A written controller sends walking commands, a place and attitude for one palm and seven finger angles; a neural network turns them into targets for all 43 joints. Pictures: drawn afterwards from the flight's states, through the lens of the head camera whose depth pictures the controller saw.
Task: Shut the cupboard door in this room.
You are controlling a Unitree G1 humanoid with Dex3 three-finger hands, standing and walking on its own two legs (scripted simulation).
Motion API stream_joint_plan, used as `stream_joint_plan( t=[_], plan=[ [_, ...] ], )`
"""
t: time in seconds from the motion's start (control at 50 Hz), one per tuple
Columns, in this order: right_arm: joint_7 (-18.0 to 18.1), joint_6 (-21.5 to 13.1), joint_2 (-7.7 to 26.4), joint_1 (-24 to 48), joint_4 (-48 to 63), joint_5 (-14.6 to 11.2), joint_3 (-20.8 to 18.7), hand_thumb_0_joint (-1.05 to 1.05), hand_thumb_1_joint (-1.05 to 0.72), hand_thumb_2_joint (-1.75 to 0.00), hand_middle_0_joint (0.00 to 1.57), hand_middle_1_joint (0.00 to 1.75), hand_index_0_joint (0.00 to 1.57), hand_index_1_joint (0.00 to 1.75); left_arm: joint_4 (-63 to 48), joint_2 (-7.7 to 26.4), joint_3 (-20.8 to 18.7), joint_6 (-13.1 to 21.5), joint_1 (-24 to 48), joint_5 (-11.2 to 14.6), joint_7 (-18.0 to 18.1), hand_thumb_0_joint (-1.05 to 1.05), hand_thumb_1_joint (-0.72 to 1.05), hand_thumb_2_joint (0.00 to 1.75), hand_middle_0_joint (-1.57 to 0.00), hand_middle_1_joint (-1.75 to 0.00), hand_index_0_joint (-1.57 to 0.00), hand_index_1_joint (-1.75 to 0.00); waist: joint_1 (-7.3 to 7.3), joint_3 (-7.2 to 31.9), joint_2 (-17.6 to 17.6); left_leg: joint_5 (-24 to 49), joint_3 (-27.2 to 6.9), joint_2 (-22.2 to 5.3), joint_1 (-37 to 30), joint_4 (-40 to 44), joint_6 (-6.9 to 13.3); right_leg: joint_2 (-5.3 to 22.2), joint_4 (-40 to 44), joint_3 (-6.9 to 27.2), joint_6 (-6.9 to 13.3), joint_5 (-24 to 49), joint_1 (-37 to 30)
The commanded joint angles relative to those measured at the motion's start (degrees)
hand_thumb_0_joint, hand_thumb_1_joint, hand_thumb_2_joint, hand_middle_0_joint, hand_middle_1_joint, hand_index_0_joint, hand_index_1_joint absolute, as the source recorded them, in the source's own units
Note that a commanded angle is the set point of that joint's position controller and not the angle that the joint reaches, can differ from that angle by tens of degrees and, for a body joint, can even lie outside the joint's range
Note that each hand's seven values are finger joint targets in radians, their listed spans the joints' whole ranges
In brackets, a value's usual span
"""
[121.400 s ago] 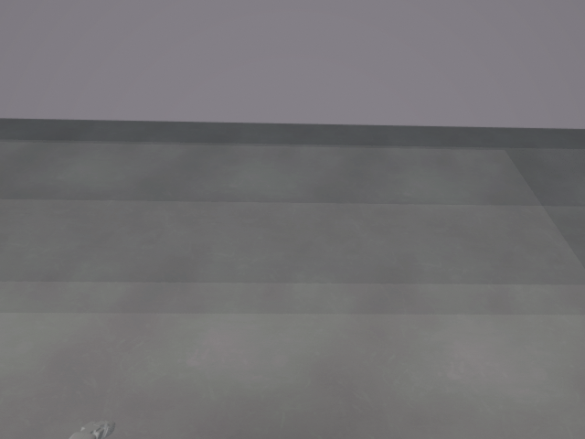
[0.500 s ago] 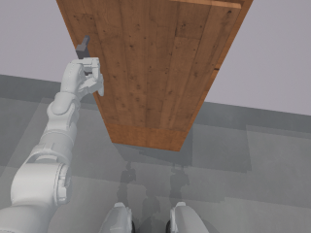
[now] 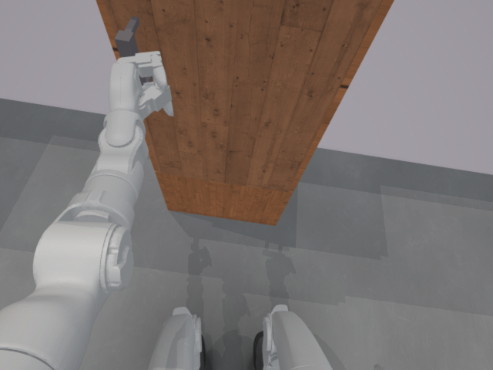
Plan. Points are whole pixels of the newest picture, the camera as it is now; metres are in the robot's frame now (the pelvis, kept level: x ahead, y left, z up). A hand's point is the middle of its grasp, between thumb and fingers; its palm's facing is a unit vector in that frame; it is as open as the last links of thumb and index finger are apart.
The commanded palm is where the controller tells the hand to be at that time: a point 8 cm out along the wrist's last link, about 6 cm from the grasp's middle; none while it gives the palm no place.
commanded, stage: pull the fist back off the door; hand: left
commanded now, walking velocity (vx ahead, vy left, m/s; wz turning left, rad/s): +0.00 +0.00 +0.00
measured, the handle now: (138, 62) +0.60 +0.15 +0.09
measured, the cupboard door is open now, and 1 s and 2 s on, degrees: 0 0 0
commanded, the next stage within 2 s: draw the hand back to the body in 0.72 s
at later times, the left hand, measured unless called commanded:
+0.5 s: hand (174, 114) +0.49 +0.08 +0.09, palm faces -0.03 -1.00 -0.02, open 3.1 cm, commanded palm +0.45 +0.13 +0.10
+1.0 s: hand (167, 132) +0.43 +0.09 +0.12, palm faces -0.06 -1.00 -0.04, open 3.1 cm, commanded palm +0.39 +0.15 +0.12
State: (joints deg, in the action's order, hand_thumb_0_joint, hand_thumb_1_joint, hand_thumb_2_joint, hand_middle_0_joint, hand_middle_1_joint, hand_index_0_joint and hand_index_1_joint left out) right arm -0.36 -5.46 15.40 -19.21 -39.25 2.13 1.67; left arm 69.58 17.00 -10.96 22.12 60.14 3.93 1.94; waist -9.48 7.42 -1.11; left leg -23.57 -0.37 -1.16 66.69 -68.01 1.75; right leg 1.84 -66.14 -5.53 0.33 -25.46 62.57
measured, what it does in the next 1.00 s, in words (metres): shifts its weight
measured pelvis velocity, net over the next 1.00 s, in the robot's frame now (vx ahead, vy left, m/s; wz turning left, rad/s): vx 0.06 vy -0.02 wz -0.02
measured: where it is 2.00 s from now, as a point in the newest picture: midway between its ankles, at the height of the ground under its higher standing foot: outside the picture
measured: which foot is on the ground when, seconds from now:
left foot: down 0.00-1.00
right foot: down 0.00-1.00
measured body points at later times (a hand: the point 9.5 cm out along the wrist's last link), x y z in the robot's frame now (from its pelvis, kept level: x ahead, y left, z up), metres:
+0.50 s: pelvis +0.04 -0.01 +0.03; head +0.14 -0.02 +0.47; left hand +0.48 +0.14 +0.09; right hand +0.06 -0.27 -0.09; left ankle +0.08 +0.10 -0.63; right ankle +0.05 -0.12 -0.63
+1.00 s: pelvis +0.06 -0.02 +0.05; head +0.12 -0.04 +0.49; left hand +0.43 +0.14 +0.12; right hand +0.20 -0.26 -0.06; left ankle +0.08 +0.10 -0.63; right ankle +0.05 -0.12 -0.63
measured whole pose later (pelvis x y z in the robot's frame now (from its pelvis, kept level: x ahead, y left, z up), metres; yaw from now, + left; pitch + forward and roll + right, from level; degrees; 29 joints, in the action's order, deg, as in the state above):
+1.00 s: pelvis +0.06 -0.02 +0.05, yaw -1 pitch +13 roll +0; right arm 0.1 0.2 13.2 -12.9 -32.4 -1.2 0.4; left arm 29.6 9.0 -4.3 21.3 17.6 8.0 -3.5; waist -1.8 6.6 -1.9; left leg -25.6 1.9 -1.8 43.4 -56.1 0.0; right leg 0.3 -56.5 -2.8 1.5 -27.6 41.9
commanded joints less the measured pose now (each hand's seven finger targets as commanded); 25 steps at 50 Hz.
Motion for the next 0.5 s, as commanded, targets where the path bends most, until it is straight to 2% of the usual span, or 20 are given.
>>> stream_joint_plan(
  t=[0.0,0.04,0.08,0.12,0.16,0.18,0.2,0.24,0.28,0.32,0.34,0.36,0.4,0.46,0.48],
  plan=[
    [-0.7,-1.2,10.5,-9.9,3.1,0.6,-4.1,0.0,-0.9,-0.9,0.2,0.3,0.2,0.3,-12.3,7.4,2.7,4.8,36.2,-5.4,2.2,0.0,0.9,0.9,-1.3,-1.5,-1.3,-1.5,-6.46,24.7,-7.4,-10.9,-7.5,0.1,-27.0,12.7,-0.6,-2.6,10.8,3.0,0.9,-2.2,-0.4],
    [-1.0,-0.9,10.5,-9.3,3.6,0.4,-4.2,0.0,-0.9,-0.9,0.2,0.3,0.2,0.3,-12.0,7.0,3.2,5.4,34.4,-5.1,0.6,0.0,0.9,0.9,-1.3,-1.5,-1.3,-1.5,-5.86,24.2,-7.0,-11.1,-7.0,0.2,-26.8,12.8,-0.6,-2.7,11.4,3.2,1.1,-2.5,-1.6],
    [-0.6,-0.7,10.8,-9.0,4.5,0.0,-4.0,0.0,-0.9,-0.9,0.2,0.3,0.2,0.3,-10.3,10.4,-1.7,4.9,30.3,-2.0,-0.8,0.0,0.9,0.9,-1.3,-1.5,-1.3,-1.5,-3.94,25.0,-5.0,-9.5,-5.9,0.6,-24.5,12.7,-0.4,-3.0,12.0,3.7,1.3,-2.6,-6.1],
    [-0.6,-0.4,10.3,-8.4,5.6,-0.5,-3.7,0.0,-0.9,-0.9,0.2,0.3,0.2,0.3,-10.3,11.0,-3.4,4.6,26.2,-0.2,-2.1,0.0,0.9,0.9,-1.3,-1.5,-1.3,-1.5,-2.42,24.3,-2.8,-8.6,-4.4,0.7,-21.9,12.8,-0.4,-3.1,12.6,4.1,1.1,-3.0,-9.3],
    [-0.9,-0.2,9.8,-8.4,6.3,-0.6,-3.9,0.0,-0.9,-0.9,0.2,0.3,0.2,0.3,-12.8,11.0,-4.3,5.3,22.3,0.1,-2.3,0.0,0.9,0.9,-1.3,-1.5,-1.3,-1.5,-1.01,24.7,-3.5,-6.0,-3.3,0.7,-21.7,12.7,-0.3,-3.2,12.8,4.3,1.0,-1.6,-11.5],
    [-1.1,0.1,9.8,-8.7,6.8,-0.5,-3.9,0.0,-0.9,-0.9,0.2,0.3,0.2,0.3,-12.4,11.7,-5.8,5.7,18.7,0.1,-2.3,0.0,0.9,0.9,-1.3,-1.5,-1.3,-1.5,0.15,24.8,-2.6,-4.5,-3.2,0.7,-22.0,12.9,-0.3,-3.4,12.6,4.1,1.1,-0.6,-12.6],
    [-1.2,0.5,9.6,-8.6,7.1,-0.6,-4.0,0.0,-0.9,-0.9,0.2,0.3,0.2,0.3,-14.6,11.5,-5.7,6.3,17.2,0.0,-2.2,0.0,0.9,0.9,-1.3,-1.5,-1.3,-1.5,0.42,25.7,-2.1,-2.1,-2.9,0.4,-22.7,12.9,-0.2,-3.4,12.6,4.1,1.0,1.2,-13.9],
    [-1.5,1.3,9.0,-8.6,8.0,-0.8,-4.6,0.0,-0.9,-0.9,0.2,0.3,0.2,0.3,-18.4,10.3,-5.9,7.0,11.5,0.0,-2.3,0.0,0.9,0.9,-1.3,-1.5,-1.3,-1.5,1.96,27.6,-2.0,2.4,-1.7,0.4,-24.7,12.8,-0.4,-3.5,12.9,4.2,0.9,4.8,-16.8],
    [-1.5,2.1,8.6,-8.9,8.7,-1.1,-4.9,0.0,-0.9,-0.9,0.2,0.3,0.2,0.3,-20.8,8.3,-5.0,7.1,7.1,0.6,-2.4,0.0,0.9,0.9,-1.3,-1.5,-1.3,-1.5,2.28,27.0,0.1,5.3,-1.1,0.4,-25.6,13.4,-0.3,-3.8,13.4,4.1,0.8,8.0,-19.5],
    [-1.5,2.9,8.3,-8.3,9.2,-1.5,-5.3,0.0,-0.9,-0.9,0.2,0.3,0.2,0.3,-25.4,7.4,-4.9,7.2,2.9,1.3,-2.3,0.0,0.9,0.9,-1.3,-1.5,-1.3,-1.5,3.14,26.6,1.4,7.0,0.1,0.4,-26.2,13.9,-0.3,-3.8,14.4,4.5,0.5,10.9,-22.3],
    [-1.4,3.0,8.0,-8.1,9.2,-1.6,-5.4,0.0,-0.9,-0.9,0.2,0.3,0.2,0.3,-28.1,6.5,-4.1,7.2,2.6,1.8,-2.4,0.0,0.9,0.9,-1.3,-1.5,-1.3,-1.5,2.88,26.1,1.7,8.0,0.5,0.6,-26.2,14.2,-0.1,-3.7,14.9,4.7,0.4,12.8,-23.9],
    [-1.3,3.2,7.9,-8.0,9.3,-1.8,-5.5,0.0,-0.9,-0.9,0.2,0.3,0.2,0.3,-30.4,6.0,-3.5,7.3,0.7,1.8,-2.5,0.0,0.9,0.9,-1.3,-1.5,-1.3,-1.5,3.23,25.9,1.9,8.7,0.7,0.6,-26.8,14.6,-0.2,-3.7,15.1,4.7,0.4,13.9,-25.1],
    [-0.9,3.1,7.5,-7.1,9.2,-2.0,-5.7,0.0,-0.9,-0.9,0.2,0.3,0.2,0.3,-35.3,4.5,-2.3,8.0,-1.8,2.2,-2.4,0.0,0.9,0.9,-1.3,-1.5,-1.3,-1.5,3.53,26.6,-0.8,11.9,0.8,0.5,-30.3,14.6,-0.3,-3.7,14.9,4.5,0.4,17.2,-25.1],
    [-1.0,2.9,6.9,-6.0,9.3,-2.3,-5.9,0.0,-0.9,-0.9,0.2,0.3,0.2,0.3,-39.6,-0.2,1.6,8.1,-9.6,2.7,-2.8,0.0,0.9,0.9,-1.3,-1.5,-1.3,-1.5,3.91,24.4,-0.1,15.1,0.8,0.2,-33.5,15.5,-0.5,-3.8,15.3,3.7,0.5,20.1,-25.1],
    [-0.9,2.8,6.8,-5.8,9.4,-2.4,-5.8,0.0,-0.9,-0.9,0.2,0.3,0.2,0.3,-41.2,-1.0,2.7,8.1,-10.3,2.9,-3.0,0.0,0.9,0.9,-1.3,-1.5,-1.3,-1.5,3.9,23.9,-1.2,16.5,0.7,0.3,-34.6,15.5,-0.4,-3.7,15.2,3.6,0.6,21.1,-25.0]
  ],
)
